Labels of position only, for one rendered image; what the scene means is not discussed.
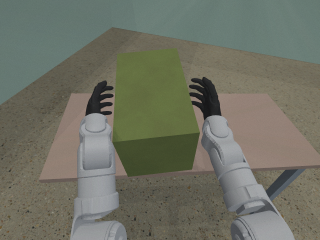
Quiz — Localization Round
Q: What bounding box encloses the right robot forearm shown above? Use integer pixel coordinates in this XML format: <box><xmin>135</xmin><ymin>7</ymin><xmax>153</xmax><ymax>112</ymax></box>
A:
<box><xmin>201</xmin><ymin>115</ymin><xmax>295</xmax><ymax>240</ymax></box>

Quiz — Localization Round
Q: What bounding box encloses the table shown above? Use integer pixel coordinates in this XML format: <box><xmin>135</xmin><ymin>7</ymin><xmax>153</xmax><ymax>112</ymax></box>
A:
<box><xmin>39</xmin><ymin>93</ymin><xmax>320</xmax><ymax>215</ymax></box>

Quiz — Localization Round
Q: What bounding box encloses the right robot hand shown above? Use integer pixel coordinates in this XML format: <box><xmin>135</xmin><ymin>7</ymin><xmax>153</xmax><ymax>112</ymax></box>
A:
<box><xmin>189</xmin><ymin>77</ymin><xmax>222</xmax><ymax>120</ymax></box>

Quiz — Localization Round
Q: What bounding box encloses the carton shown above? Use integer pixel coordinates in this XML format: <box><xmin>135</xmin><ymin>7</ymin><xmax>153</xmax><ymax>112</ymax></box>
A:
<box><xmin>112</xmin><ymin>48</ymin><xmax>200</xmax><ymax>177</ymax></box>

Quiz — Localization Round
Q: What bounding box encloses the robot left upper arm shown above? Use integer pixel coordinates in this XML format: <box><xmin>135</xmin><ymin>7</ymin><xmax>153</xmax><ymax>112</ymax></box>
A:
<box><xmin>72</xmin><ymin>220</ymin><xmax>127</xmax><ymax>240</ymax></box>

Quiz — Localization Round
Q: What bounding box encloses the left robot hand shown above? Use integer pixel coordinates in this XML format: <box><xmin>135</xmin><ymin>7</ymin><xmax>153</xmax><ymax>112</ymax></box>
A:
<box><xmin>85</xmin><ymin>80</ymin><xmax>114</xmax><ymax>116</ymax></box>

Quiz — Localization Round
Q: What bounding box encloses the robot right upper arm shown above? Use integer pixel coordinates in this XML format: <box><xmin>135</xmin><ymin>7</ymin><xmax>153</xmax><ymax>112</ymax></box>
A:
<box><xmin>230</xmin><ymin>210</ymin><xmax>294</xmax><ymax>240</ymax></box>

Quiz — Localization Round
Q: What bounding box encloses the left robot forearm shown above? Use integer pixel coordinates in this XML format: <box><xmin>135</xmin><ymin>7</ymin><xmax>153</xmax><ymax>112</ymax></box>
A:
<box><xmin>70</xmin><ymin>113</ymin><xmax>119</xmax><ymax>240</ymax></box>

